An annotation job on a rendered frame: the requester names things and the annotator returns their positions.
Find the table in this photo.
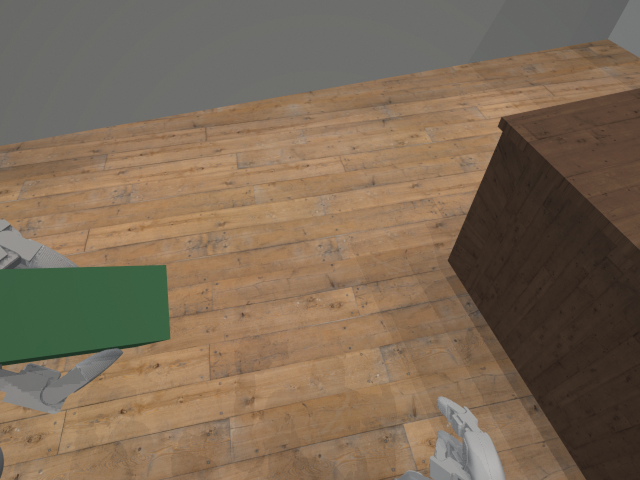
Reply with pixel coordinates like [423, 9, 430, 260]
[448, 88, 640, 480]

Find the robot right hand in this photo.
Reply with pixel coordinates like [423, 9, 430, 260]
[430, 396, 506, 480]

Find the sponge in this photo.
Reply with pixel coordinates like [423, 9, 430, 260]
[0, 265, 170, 366]

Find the robot left hand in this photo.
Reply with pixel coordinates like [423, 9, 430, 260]
[0, 219, 123, 414]

